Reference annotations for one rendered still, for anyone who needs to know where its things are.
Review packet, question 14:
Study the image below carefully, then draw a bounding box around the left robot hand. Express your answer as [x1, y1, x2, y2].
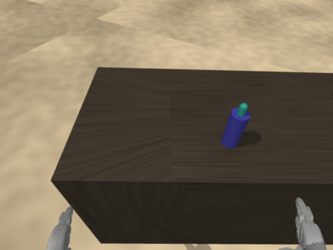
[46, 206, 73, 250]

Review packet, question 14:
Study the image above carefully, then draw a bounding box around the right robot hand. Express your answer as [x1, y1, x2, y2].
[278, 197, 326, 250]

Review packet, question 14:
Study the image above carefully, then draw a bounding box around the bottle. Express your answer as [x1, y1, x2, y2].
[221, 103, 251, 148]

